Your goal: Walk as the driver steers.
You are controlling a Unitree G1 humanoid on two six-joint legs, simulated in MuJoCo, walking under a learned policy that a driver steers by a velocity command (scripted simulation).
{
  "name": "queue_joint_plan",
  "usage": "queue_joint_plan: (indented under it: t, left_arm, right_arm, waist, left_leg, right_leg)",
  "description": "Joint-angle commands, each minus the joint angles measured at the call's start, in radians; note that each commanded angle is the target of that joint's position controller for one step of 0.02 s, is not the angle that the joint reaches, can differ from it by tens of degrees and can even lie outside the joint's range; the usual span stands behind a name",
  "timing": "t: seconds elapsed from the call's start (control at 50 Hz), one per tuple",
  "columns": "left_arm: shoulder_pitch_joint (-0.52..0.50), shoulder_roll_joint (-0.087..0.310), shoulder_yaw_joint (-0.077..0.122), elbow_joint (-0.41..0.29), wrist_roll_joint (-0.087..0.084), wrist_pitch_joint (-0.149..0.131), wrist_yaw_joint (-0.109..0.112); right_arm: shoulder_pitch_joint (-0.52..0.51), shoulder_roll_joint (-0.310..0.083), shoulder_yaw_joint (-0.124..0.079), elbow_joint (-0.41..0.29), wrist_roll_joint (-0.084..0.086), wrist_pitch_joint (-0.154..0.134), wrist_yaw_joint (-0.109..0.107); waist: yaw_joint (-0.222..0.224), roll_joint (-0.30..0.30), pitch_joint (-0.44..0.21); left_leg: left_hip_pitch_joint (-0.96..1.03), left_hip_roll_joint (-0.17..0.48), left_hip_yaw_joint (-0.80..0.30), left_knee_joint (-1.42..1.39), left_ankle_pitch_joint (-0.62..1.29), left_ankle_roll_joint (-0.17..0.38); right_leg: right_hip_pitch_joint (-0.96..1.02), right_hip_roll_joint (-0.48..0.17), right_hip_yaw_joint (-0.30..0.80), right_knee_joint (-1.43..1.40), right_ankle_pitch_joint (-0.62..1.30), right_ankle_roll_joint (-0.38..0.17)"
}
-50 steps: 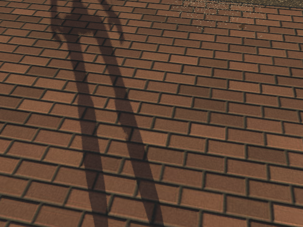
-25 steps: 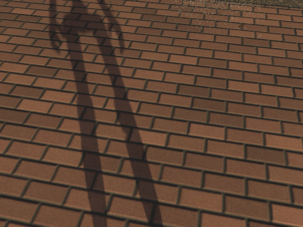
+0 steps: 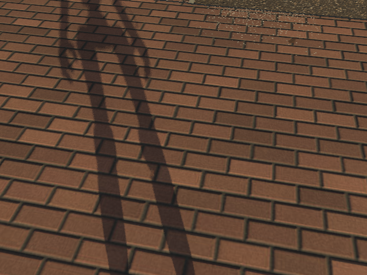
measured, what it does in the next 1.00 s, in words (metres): walks ahead: right foot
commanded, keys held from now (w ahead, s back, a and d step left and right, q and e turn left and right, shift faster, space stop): w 1.00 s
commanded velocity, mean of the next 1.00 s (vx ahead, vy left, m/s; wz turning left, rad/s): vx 0.45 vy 0.00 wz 0.00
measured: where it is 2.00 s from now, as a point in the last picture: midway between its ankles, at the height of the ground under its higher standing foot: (206, 153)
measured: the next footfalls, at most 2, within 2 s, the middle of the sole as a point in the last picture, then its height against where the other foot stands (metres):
right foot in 0.50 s outside the picture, level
left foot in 1.06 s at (157, 232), level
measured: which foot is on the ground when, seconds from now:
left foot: down 0.00-0.52, up 0.54-1.00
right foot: down 0.00-0.12, up 0.14-0.48, down 0.50-1.00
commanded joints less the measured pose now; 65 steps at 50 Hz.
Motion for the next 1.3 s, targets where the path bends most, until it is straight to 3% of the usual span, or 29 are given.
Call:
queue_joint_plan:
  t: [0.02, 0.06, 0.1, 0.12, 0.14, 0.16, 0.2, 0.26, 0.34, 0.4, 0.44, 0.48, 0.5, 0.52, 0.54, 0.56, 0.6, 0.7, 0.78, 0.94, 1.0, 1.04, 1.06, 1.08, 1.1, 1.12, 1.16, 1.2, 1.3]
  left_arm:
    - [0.092, 0.166, 0.035, -0.016, -0.008, -0.028, -0.010]
    - [0.056, 0.183, 0.038, -0.037, -0.008, -0.031, -0.013]
    - [-0.117, 0.158, 0.031, -0.107, -0.013, -0.035, -0.018]
    - [-0.193, 0.105, 0.019, -0.160, -0.010, -0.055, -0.023]
    - [-0.165, 0.090, 0.016, -0.166, 0.004, -0.077, -0.025]
    - [-0.167, 0.115, 0.021, -0.166, -0.008, -0.087, -0.034]
    - [-0.201, 0.089, 0.016, -0.184, -0.030, -0.089, -0.047]
    - [-0.240, 0.064, 0.016, -0.216, -0.008, -0.074, -0.060]
    - [-0.404, 0.024, -0.011, -0.298, 0.006, -0.057, -0.068]
    - [-0.452, 0.085, 0.001, -0.333, -0.006, -0.047, -0.066]
    - [-0.406, 0.131, 0.023, -0.331, -0.006, -0.050, -0.068]
    - [-0.161, 0.191, 0.061, -0.258, -0.012, -0.042, -0.061]
    - [0.002, 0.229, 0.077, -0.215, -0.010, -0.035, -0.054]
    - [0.125, 0.322, 0.097, -0.185, 0.022, -0.033, -0.053]
    - [0.113, 0.251, 0.074, -0.174, 0.024, -0.032, -0.059]
    - [0.004, 0.201, 0.057, -0.182, 0.014, -0.040, -0.061]
    - [-0.172, 0.141, 0.036, -0.212, 0.023, -0.056, -0.070]
    - [-0.164, 0.136, 0.030, -0.168, 0.030, -0.069, -0.067]
    - [-0.074, 0.180, 0.040, -0.145, 0.028, -0.062, -0.034]
    - [0.074, 0.202, 0.047, -0.093, 0.007, -0.030, -0.021]
    - [0.065, 0.220, 0.057, -0.090, 0.005, -0.014, -0.019]
    - [0.035, 0.202, 0.049, -0.103, 0.009, -0.004, -0.021]
    - [0.034, 0.158, 0.028, -0.131, 0.025, -0.006, -0.022]
    - [0.153, 0.019, -0.011, -0.140, 0.022, -0.028, -0.032]
    - [0.104, 0.125, 0.013, -0.125, -0.006, -0.050, -0.032]
    - [0.013, 0.192, 0.034, -0.155, -0.031, -0.061, -0.031]
    - [-0.056, 0.175, 0.041, -0.165, -0.016, -0.052, -0.018]
    - [-0.020, 0.133, 0.046, -0.157, -0.012, -0.022, -0.020]
    - [-0.089, 0.097, 0.051, -0.201, -0.003, 0.009, -0.025]
  right_arm:
    - [-0.076, -0.037, -0.002, -0.078, 0.007, -0.051, 0.017]
    - [-0.046, -0.032, 0.000, -0.077, 0.008, -0.065, 0.024]
    - [0.168, -0.073, -0.017, 0.000, 0.010, -0.072, 0.028]
    - [0.336, -0.191, -0.057, 0.059, 0.014, -0.074, 0.027]
    - [0.411, -0.233, -0.064, 0.065, 0.002, -0.069, 0.034]
    - [0.352, -0.143, -0.034, 0.043, -0.018, -0.070, 0.035]
    - [0.279, -0.109, -0.017, 0.014, -0.022, -0.067, 0.037]
    - [0.234, -0.051, 0.013, -0.004, -0.021, -0.039, 0.026]
    - [0.173, -0.139, 0.004, -0.054, -0.022, -0.041, -0.008]
    - [0.219, -0.172, -0.014, -0.036, 0.001, -0.050, -0.011]
    - [0.216, -0.182, -0.023, -0.037, -0.007, -0.042, -0.009]
    - [0.193, -0.183, -0.028, -0.049, -0.028, -0.017, -0.005]
    - [0.179, -0.165, -0.019, -0.071, -0.037, -0.012, 0.000]
    - [0.324, -0.014, 0.020, -0.085, -0.035, -0.027, 0.017]
    - [0.309, -0.021, 0.021, -0.065, -0.016, -0.060, 0.029]
    - [0.185, -0.115, -0.006, -0.116, 0.018, -0.079, 0.034]
    - [0.056, -0.144, -0.018, -0.154, 0.016, -0.083, 0.017]
    - [0.071, -0.097, -0.028, -0.169, -0.010, -0.026, -0.002]
    - [-0.104, -0.113, -0.037, -0.231, -0.023, -0.034, 0.000]
    - [-0.349, -0.095, -0.018, -0.312, -0.003, -0.053, 0.042]
    - [-0.321, -0.130, -0.026, -0.324, 0.000, -0.064, 0.055]
    - [-0.107, -0.198, -0.064, -0.265, -0.003, -0.070, 0.050]
    - [0.096, -0.279, -0.089, -0.225, -0.017, -0.071, 0.040]
    - [0.181, -0.364, -0.110, -0.195, -0.023, -0.063, 0.041]
    - [0.179, -0.252, -0.080, -0.203, -0.023, -0.064, 0.041]
    - [0.092, -0.205, -0.064, -0.220, -0.024, -0.068, 0.037]
    - [-0.047, -0.141, -0.045, -0.240, -0.026, -0.072, 0.039]
    - [-0.080, -0.112, -0.038, -0.230, -0.039, -0.078, 0.041]
    - [-0.051, -0.154, -0.054, -0.200, -0.044, -0.080, 0.019]
  waist:
    - [0.025, -0.157, 0.145]
    - [-0.012, -0.177, 0.162]
    - [-0.130, -0.093, 0.135]
    - [-0.178, 0.166, 0.089]
    - [-0.178, 0.331, 0.034]
    - [-0.134, 0.172, 0.062]
    - [-0.089, 0.058, 0.112]
    - [-0.046, 0.061, 0.129]
    - [-0.047, 0.088, 0.163]
    - [-0.032, 0.104, 0.175]
    - [0.010, 0.117, 0.109]
    - [0.132, 0.144, -0.053]
    - [0.199, 0.115, -0.150]
    - [0.130, -0.167, -0.346]
    - [0.133, -0.226, -0.405]
    - [0.104, -0.186, -0.194]
    - [0.033, -0.021, -0.017]
    - [-0.048, -0.070, 0.051]
    - [-0.006, -0.036, 0.075]
    - [0.077, -0.040, 0.106]
    - [0.041, -0.067, 0.083]
    - [-0.073, -0.063, -0.046]
    - [-0.147, 0.019, -0.208]
    - [-0.094, 0.295, -0.341]
    - [-0.129, 0.214, -0.342]
    - [-0.117, 0.163, -0.197]
    - [-0.060, 0.070, -0.061]
    - [-0.012, 0.101, -0.019]
    - [0.002, 0.054, 0.048]
  left_leg:
    - [-0.225, -0.011, 0.043, 0.039, -0.008, 0.032]
    - [-0.161, -0.004, 0.051, 0.003, 0.022, 0.056]
    - [0.119, 0.015, -0.017, -0.158, 0.099, 0.079]
    - [0.385, 0.142, -0.276, -0.269, 0.218, 0.143]
    - [0.569, 0.336, -0.572, -0.347, 0.434, 0.219]
    - [0.558, 0.367, -0.561, -0.320, 0.505, 0.227]
    - [0.550, 0.338, -0.400, -0.335, 0.571, 0.206]
    - [0.398, 0.251, -0.207, -0.425, 0.609, 0.135]
    - [0.060, 0.159, -0.054, -0.565, 0.533, 0.114]
    - [0.177, 0.213, -0.051, -0.567, 0.587, 0.107]
    - [0.298, 0.239, -0.040, -0.448, 0.869, 0.079]
    - [0.318, 0.213, 0.002, -0.136, 1.156, 0.043]
    - [0.132, 0.179, 0.009, 0.120, 0.992, 0.019]
    - [-0.253, -0.003, 0.021, 0.571, 0.422, -0.041]
    - [-0.358, -0.058, -0.124, 0.760, -0.085, -0.023]
    - [-0.461, 0.005, -0.115, 0.824, -0.047, 0.001]
    - [-0.394, 0.108, -0.064, 0.722, 0.124, 0.017]
    - [-0.304, 0.174, -0.043, 0.520, 0.221, -0.012]
    - [-0.446, 0.182, -0.037, 0.273, 0.440, -0.050]
    - [-0.418, 0.111, 0.013, -0.071, 0.501, -0.047]
    - [-0.343, 0.086, 0.025, -0.121, 0.383, -0.008]
    - [-0.024, 0.031, 0.066, -0.158, 0.358, 0.040]
    - [0.297, 0.188, -0.102, -0.124, 0.365, 0.106]
    - [0.657, 0.428, -0.563, -0.222, 0.197, 0.257]
    - [0.635, 0.431, -0.664, -0.307, 0.110, 0.241]
    - [0.512, 0.401, -0.498, -0.317, 0.160, 0.186]
    - [0.265, 0.326, -0.269, -0.383, 0.300, 0.139]
    - [0.147, 0.280, -0.146, -0.445, 0.353, 0.118]
    - [0.124, 0.271, 0.035, -0.495, 0.518, 0.127]
  right_leg:
    - [0.033, -0.240, 0.394, -0.336, -0.329, -0.182]
    - [-0.014, -0.280, 0.439, -0.329, -0.208, -0.197]
    - [-0.181, -0.168, 0.227, -0.142, 0.096, -0.114]
    - [-0.402, 0.001, -0.009, 0.219, 0.305, -0.022]
    - [-0.631, 0.061, -0.035, 0.520, -0.038, 0.017]
    - [-0.722, 0.012, 0.052, 0.668, -0.120, -0.006]
    - [-0.854, -0.054, 0.048, 0.757, -0.020, -0.035]
    - [-0.756, -0.109, -0.014, 0.607, 0.115, -0.019]
    - [-0.367, -0.046, -0.092, 0.147, 0.407, 0.029]
    - [-0.320, -0.024, -0.069, -0.007, 0.449, -0.002]
    - [-0.244, 0.007, -0.069, -0.047, 0.428, -0.035]
    - [0.026, 0.056, -0.096, -0.020, 0.362, -0.083]
    - [0.299, -0.036, 0.001, 0.004, 0.344, -0.125]
    - [0.678, -0.327, 0.499, -0.073, 0.096, -0.304]
    - [0.655, -0.392, 0.813, -0.301, -0.025, -0.325]
    - [0.485, -0.356, 0.688, -0.338, -0.064, -0.262]
    - [0.128, -0.289, 0.409, -0.393, 0.123, -0.209]
    - [-0.104, -0.201, 0.179, -0.504, 0.221, -0.212]
    - [-0.009, -0.206, 0.146, -0.519, 0.276, -0.205]
    - [0.193, -0.232, 0.079, -0.443, 0.336, -0.163]
    - [0.267, -0.270, 0.096, -0.360, 0.447, -0.140]
    - [0.220, -0.200, 0.047, -0.098, 0.735, -0.100]
    - [0.028, -0.136, 0.001, 0.208, 0.578, -0.064]
    - [-0.390, 0.053, -0.033, 0.569, -0.017, 0.006]
    - [-0.496, 0.028, 0.128, 0.709, -0.158, -0.007]
    - [-0.558, -0.022, 0.132, 0.737, -0.078, -0.024]
    - [-0.491, -0.106, 0.101, 0.640, 0.078, -0.017]
    - [-0.395, -0.138, 0.104, 0.583, 0.147, -0.012]
    - [-0.493, -0.137, 0.115, 0.447, 0.306, 0.012]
